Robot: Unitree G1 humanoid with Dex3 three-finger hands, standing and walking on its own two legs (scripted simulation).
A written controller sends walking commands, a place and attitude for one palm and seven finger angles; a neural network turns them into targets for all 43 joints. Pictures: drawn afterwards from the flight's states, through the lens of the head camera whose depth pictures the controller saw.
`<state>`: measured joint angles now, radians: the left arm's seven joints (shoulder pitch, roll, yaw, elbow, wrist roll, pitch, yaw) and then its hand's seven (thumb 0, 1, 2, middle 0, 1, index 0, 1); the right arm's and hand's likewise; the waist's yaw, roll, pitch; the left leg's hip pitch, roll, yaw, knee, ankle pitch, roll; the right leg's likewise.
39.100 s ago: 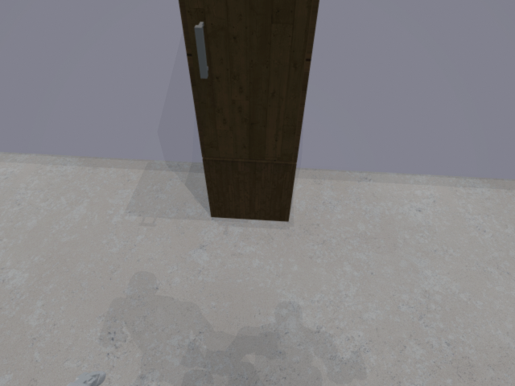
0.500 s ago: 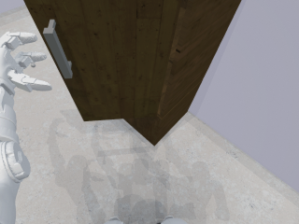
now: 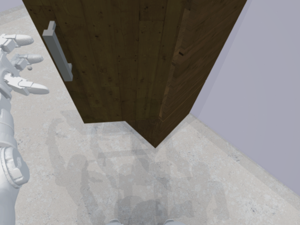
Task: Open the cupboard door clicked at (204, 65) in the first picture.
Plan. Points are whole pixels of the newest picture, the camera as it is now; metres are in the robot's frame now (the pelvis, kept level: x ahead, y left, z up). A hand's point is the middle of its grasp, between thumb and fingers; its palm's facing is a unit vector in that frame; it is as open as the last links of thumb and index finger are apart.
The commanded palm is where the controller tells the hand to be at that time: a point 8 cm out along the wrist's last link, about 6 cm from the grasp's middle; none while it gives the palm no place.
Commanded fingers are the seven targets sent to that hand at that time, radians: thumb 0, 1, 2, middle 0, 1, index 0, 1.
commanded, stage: move the hooked fingers beside the handle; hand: left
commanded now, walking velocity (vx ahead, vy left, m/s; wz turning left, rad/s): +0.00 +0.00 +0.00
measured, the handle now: (61, 53) +0.53 +0.21 +0.12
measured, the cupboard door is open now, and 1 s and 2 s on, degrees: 49 49 49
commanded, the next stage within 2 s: slide the fingers in behind the handle in 0.48 s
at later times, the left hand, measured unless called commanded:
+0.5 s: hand (29, 69) +0.47 +0.26 +0.13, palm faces +0.03 -1.00 +0.01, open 14.0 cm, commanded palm +0.45 +0.31 +0.11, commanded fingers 0.00 -0.50 0.30 -0.30 -1.20 -0.30 -1.20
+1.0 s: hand (48, 67) +0.48 +0.23 +0.12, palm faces +0.03 -1.00 +0.00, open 14.0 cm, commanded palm +0.45 +0.27 +0.11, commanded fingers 0.00 -0.50 0.30 -0.30 -1.20 -0.30 -1.20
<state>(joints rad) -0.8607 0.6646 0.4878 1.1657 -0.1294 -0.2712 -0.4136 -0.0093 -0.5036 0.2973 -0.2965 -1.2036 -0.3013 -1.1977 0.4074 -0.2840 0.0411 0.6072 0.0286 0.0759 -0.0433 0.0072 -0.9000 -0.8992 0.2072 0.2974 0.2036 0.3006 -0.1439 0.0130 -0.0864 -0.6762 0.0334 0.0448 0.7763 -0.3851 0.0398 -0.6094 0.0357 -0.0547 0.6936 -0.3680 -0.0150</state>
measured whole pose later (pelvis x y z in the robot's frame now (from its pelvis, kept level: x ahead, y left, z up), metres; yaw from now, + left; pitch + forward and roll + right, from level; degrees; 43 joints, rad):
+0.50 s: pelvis -0.01 +0.00 +0.00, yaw +1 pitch +15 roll -3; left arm -0.92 0.65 0.43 1.21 -0.14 -0.27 -0.42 -0.01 -0.51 0.30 -0.30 -1.20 -0.30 -1.20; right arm 0.40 -0.29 0.05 0.63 0.03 0.07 -0.05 0.01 -0.90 -0.90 0.21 0.30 0.20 0.30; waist -0.15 0.02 -0.09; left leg -0.69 0.02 0.03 0.80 -0.38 0.05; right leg -0.62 0.03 -0.07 0.72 -0.37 -0.01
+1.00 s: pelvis -0.01 +0.00 +0.00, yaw +0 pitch +16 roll -3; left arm -0.89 0.57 0.42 1.15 -0.13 -0.28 -0.32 -0.01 -0.50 0.30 -0.30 -1.20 -0.30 -1.20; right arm 0.44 -0.28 0.04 0.63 0.02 0.06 -0.03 0.01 -0.90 -0.90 0.21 0.30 0.20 0.30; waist -0.15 0.03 -0.09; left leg -0.70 0.03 0.04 0.81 -0.39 0.04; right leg -0.64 0.03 -0.06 0.73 -0.37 -0.01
